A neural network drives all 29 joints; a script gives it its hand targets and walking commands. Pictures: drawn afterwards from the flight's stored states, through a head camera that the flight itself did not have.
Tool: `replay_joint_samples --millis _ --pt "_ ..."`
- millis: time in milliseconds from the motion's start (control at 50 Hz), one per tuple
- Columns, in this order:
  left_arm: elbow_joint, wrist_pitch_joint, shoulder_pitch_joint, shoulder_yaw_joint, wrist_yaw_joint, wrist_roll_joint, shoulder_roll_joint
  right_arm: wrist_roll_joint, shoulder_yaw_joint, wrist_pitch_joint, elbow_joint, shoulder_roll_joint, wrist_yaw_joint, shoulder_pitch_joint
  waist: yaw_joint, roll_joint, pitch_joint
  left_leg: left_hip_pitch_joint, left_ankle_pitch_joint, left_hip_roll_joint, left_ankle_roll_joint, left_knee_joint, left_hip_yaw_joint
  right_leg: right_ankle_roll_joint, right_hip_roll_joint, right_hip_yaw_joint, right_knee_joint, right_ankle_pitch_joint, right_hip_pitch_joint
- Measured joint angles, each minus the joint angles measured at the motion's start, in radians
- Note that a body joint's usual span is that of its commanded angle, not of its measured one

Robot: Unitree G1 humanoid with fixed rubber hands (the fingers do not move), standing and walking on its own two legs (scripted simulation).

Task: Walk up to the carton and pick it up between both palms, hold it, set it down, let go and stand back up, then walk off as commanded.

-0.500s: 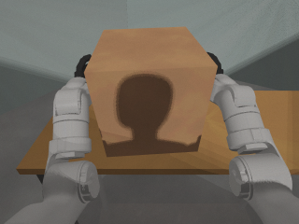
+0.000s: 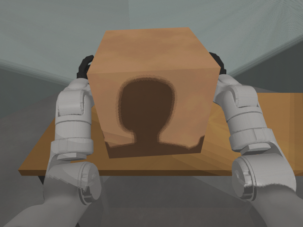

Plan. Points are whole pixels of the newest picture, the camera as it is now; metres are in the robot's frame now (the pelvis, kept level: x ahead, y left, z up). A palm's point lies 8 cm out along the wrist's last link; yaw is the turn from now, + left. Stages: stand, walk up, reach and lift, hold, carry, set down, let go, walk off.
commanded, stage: hold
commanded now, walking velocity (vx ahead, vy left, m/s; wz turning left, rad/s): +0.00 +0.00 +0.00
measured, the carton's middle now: (151, 89) +0.40 +0.02 +0.24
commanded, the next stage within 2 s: set down in 0.84 s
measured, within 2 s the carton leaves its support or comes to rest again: neither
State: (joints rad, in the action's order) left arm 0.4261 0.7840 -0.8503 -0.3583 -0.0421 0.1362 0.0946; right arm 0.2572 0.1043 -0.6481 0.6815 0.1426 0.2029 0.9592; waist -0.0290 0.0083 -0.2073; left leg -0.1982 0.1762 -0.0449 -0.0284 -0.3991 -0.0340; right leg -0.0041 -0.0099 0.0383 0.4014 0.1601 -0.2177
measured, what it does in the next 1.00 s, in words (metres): stands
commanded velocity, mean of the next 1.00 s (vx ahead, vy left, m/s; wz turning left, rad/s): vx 0.00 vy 0.00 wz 0.00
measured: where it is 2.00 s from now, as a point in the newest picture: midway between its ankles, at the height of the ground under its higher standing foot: outside the picture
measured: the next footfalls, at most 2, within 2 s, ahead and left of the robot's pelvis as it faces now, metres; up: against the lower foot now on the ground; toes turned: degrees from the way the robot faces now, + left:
none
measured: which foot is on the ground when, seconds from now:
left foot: down 0.00-1.00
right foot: down 0.00-1.00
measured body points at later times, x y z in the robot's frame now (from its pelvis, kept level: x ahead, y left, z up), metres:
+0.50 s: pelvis +0.01 +0.00 +0.00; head -0.07 +0.01 +0.44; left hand +0.39 +0.19 +0.26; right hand +0.40 -0.14 +0.27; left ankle +0.02 +0.14 -0.74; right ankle +0.04 -0.12 -0.74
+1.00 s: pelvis +0.00 +0.00 +0.00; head -0.09 +0.00 +0.44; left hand +0.38 +0.18 +0.27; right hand +0.39 -0.15 +0.27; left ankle +0.02 +0.14 -0.74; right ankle +0.04 -0.12 -0.74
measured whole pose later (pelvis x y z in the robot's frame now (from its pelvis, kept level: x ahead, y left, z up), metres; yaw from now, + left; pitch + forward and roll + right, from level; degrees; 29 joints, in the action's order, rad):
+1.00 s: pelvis +0.00 +0.00 +0.00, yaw +0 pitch -1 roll +0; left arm 0.46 0.75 -0.87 -0.36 -0.04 0.16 0.09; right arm 0.24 0.10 -0.59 0.72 0.14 0.19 0.97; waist -0.03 0.01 -0.21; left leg -0.19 0.17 -0.04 -0.03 -0.39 -0.03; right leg 0.00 -0.01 0.04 0.40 0.16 -0.22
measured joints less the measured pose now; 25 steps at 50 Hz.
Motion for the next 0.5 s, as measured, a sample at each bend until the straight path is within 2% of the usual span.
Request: replay_joint_samples --millis 240,500 --pt "0.001 -0.006 0.0 0.0 0.0 0.0 0.0 0.006 0.0 0.008 0.002 0.0 0.001 -0.001 0.0 0.0 0.0 0.001 0.011 0.0 0.0 0.002 0.0 0.0 0.0 0.0 0.0 0.012 0.0" --pt "-0.045 0.032 0.011 0.001 0.006 0.0 0.0 0.058 -0.005 -0.016 -0.047 0.001 0.032 -0.024 0.0 0.0 0.0 0.001 0.013 0.0 0.0 0.0 0.001 0.0 0.0 0.0 0.0 0.013 0.001"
